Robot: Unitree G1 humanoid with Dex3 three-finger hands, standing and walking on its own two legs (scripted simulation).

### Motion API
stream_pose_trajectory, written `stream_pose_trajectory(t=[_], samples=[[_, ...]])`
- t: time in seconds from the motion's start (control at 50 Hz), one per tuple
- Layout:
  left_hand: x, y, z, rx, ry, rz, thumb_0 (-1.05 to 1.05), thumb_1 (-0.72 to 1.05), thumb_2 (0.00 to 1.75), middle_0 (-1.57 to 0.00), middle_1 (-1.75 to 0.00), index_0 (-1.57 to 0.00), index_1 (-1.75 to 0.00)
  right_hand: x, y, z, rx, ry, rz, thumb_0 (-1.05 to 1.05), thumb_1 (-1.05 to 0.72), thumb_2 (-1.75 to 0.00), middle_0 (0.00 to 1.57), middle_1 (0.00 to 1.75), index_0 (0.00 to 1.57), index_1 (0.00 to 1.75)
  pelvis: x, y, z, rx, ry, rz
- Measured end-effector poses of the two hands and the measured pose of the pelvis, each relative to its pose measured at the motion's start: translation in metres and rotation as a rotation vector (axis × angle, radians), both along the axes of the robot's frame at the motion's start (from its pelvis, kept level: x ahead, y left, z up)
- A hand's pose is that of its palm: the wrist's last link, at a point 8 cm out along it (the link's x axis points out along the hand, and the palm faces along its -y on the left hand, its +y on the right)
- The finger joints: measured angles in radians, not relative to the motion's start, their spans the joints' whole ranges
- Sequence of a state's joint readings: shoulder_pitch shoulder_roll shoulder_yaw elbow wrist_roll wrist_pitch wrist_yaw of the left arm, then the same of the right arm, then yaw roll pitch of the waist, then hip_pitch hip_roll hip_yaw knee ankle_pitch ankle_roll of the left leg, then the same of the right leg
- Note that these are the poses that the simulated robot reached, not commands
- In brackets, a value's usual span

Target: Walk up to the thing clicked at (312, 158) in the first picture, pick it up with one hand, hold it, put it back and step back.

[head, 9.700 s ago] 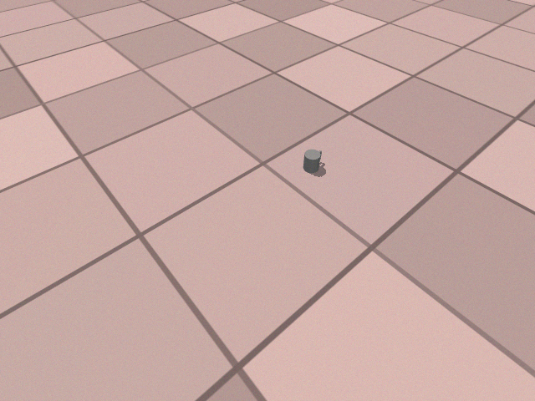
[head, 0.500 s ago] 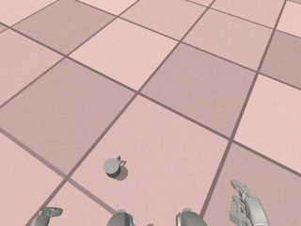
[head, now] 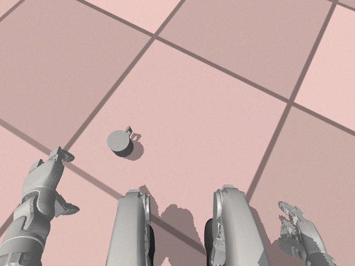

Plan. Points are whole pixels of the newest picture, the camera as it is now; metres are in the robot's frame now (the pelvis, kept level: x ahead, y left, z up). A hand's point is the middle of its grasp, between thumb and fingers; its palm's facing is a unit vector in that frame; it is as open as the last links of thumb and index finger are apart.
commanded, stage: rise first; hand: left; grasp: from above
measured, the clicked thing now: (123, 140) +0.52 +0.22 -0.46
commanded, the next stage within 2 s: approach in 1.48 s
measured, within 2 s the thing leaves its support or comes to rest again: neither
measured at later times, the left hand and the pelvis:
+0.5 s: hand (82, 160) +0.40 +0.30 -0.26, palm faces -0.47 -0.13 -0.87, open 14.1 cm; pelvis -0.03 +0.01 -0.11, yaw -3 degrees
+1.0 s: hand (91, 151) +0.44 +0.29 -0.31, palm faces -0.46 -0.01 -0.89, open 14.1 cm; pelvis -0.03 +0.01 -0.15, yaw -4 degrees
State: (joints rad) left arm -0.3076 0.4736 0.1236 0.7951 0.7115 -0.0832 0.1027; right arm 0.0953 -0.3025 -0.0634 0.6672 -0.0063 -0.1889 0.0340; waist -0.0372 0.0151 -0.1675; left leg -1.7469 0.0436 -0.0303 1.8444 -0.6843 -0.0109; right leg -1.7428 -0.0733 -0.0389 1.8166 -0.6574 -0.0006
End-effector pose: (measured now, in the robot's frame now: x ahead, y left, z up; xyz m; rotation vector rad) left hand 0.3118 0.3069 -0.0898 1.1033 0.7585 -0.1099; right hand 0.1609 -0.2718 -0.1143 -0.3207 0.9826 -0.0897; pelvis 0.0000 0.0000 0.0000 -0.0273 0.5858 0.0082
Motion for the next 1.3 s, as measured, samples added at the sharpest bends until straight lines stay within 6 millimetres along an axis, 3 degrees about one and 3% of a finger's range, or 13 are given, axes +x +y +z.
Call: stream_pose_trajectory(t=[0.1,0.18,0.32,0.46,0.8,1.3], samples=[[0.026,-0.002,-0.033,0.067,-0.029,-0.096,-0.01,-0.52,1.0,-0.06,-1.1,-0.07,-1.1,-0.036,-0.004,-0.044,-0.003,0.103,-0.023,0.01,-0.88,-0.9,0.2,0.3,0.21,0.29,-0.013,-0.002,-0.036,-0.008,0.016,-0.004],[0.045,-0.004,-0.052,0.104,-0.053,-0.159,-0.01,-0.52,1.02,-0.06,-1.1,-0.07,-1.09,-0.065,-0.004,-0.067,-0.011,0.175,-0.047,0.01,-0.88,-0.9,0.2,0.3,0.21,0.29,-0.022,-0.001,-0.058,-0.018,0.016,-0.006],[0.07,-0.007,-0.079,0.157,-0.072,-0.253,0.0,-0.52,1.02,-0.06,-1.09,-0.07,-1.08,-0.106,-0.004,-0.085,-0.035,0.265,-0.095,0.01,-0.88,-0.9,0.21,0.3,0.21,0.29,-0.031,0.003,-0.084,-0.038,0.012,-0.01],[0.09,-0.006,-0.103,0.205,-0.085,-0.332,0.0,-0.53,1.02,-0.07,-1.06,-0.08,-1.05,-0.131,-0.003,-0.094,-0.067,0.342,-0.118,0.0,-0.9,-0.9,0.21,0.3,0.21,0.29,-0.033,0.009,-0.104,-0.058,0.014,-0.012],[0.123,-0.012,-0.146,0.275,-0.109,-0.454,0.0,-0.52,1.0,-0.08,-1.01,-0.09,-1.0,-0.149,0.005,-0.12,-0.077,0.435,-0.107,0.0,-0.92,-0.91,0.21,0.3,0.21,0.29,-0.032,0.016,-0.139,-0.082,0.018,-0.012],[0.148,-0.022,-0.181,0.292,-0.106,-0.459,0.0,-0.55,1.01,-0.07,-1.03,-0.08,-1.03,-0.163,0.001,-0.134,-0.075,0.526,-0.091,0.0,-0.92,-0.91,0.21,0.3,0.21,0.29,-0.022,0.012,-0.157,-0.081,0.044,-0.024]])
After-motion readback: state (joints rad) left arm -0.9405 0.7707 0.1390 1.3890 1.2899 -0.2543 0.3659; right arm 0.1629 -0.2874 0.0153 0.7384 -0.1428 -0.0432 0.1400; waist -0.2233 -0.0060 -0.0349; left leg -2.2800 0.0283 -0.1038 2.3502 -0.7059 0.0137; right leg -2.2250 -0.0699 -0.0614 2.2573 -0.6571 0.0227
